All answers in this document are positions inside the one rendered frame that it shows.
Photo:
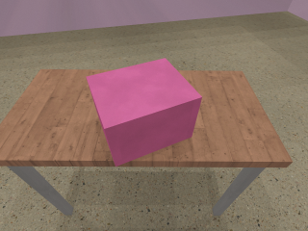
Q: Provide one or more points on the carton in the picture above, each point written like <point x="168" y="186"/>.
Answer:
<point x="143" y="108"/>

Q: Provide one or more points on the table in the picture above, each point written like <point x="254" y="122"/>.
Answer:
<point x="54" y="123"/>

